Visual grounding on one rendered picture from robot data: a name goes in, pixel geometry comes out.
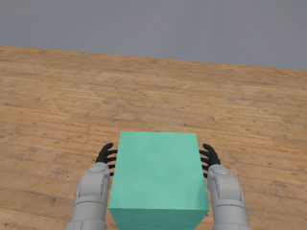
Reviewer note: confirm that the right robot hand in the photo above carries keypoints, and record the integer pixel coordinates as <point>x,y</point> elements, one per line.
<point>212,158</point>

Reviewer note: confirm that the left robot hand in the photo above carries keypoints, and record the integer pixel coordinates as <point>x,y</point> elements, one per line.
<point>103,156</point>

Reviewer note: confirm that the carton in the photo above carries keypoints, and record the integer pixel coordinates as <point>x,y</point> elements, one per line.
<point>158,182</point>

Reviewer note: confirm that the left robot forearm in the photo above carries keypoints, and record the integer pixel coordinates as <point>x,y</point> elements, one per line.
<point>89,208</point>

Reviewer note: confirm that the right robot forearm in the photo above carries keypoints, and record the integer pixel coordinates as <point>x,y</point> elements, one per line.
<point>227,200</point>

